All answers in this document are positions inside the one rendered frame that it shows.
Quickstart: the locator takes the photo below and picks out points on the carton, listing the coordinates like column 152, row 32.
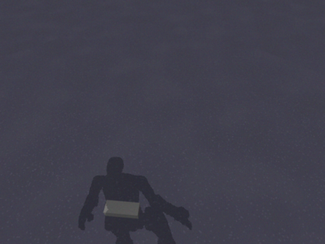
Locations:
column 122, row 209

